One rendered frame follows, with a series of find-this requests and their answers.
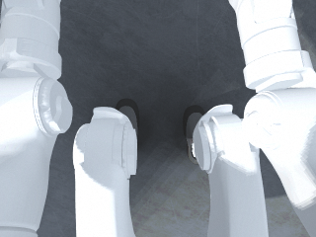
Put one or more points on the robot right upper arm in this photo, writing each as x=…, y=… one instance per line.
x=283, y=124

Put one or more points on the left robot foot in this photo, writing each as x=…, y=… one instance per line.
x=129, y=108

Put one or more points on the robot left forearm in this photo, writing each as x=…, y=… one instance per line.
x=29, y=38

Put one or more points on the robot left upper arm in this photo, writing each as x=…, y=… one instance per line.
x=33, y=111

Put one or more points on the robot left thigh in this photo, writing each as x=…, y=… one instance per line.
x=102, y=180

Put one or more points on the robot right forearm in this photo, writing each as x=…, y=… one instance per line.
x=271, y=46

